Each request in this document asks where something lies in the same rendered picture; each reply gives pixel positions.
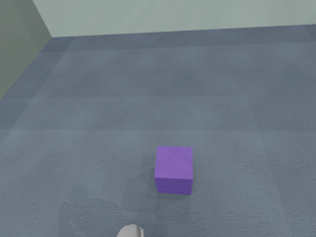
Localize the left robot thigh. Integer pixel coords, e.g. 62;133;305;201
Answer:
117;224;144;237

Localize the carton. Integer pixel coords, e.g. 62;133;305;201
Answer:
154;146;194;195

